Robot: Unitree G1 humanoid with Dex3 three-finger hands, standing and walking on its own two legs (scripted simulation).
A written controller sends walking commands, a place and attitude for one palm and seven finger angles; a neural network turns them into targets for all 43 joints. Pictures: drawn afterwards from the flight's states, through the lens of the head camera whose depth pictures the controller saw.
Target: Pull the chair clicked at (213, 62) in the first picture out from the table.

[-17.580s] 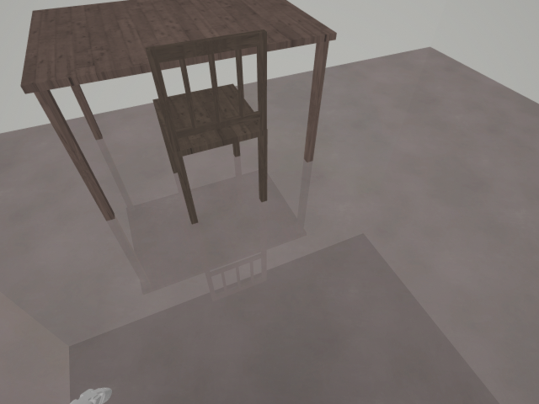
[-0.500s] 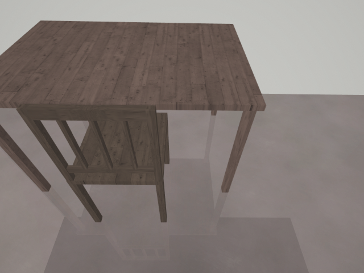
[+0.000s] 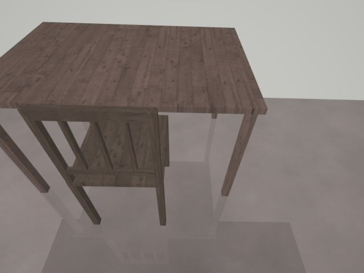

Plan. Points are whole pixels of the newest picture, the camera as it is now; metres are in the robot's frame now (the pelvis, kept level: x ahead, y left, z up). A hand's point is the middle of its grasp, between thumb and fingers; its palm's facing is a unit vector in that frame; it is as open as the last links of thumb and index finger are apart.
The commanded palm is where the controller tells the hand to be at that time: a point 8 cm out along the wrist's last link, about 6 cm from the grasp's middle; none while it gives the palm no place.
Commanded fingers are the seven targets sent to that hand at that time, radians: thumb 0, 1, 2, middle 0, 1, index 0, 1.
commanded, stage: shuffle to correct the standing spot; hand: left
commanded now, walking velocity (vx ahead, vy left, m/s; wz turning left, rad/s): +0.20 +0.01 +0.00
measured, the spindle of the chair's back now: (102, 147) +0.52 +0.31 -0.11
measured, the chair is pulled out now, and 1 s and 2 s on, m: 0.00 0.00 0.00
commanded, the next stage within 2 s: come to a stop and stand still in 0.22 s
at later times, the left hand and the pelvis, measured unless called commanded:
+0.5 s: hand out of the picture +0.13 +0.21 -0.18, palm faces +0.02 -0.99 -0.17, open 7.3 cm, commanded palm none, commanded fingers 0.00 0.90 0.90 -0.20 -0.30 -0.20 -0.30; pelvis +0.10 +0.04 +0.01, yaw +0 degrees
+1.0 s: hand (113, 263) +0.18 +0.19 -0.17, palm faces +0.08 -0.97 -0.23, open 7.3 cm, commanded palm none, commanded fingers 0.00 0.90 0.90 -0.20 -0.30 -0.20 -0.30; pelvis +0.10 +0.00 -0.01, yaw +1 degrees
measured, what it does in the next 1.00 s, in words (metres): steps on the spot: right foot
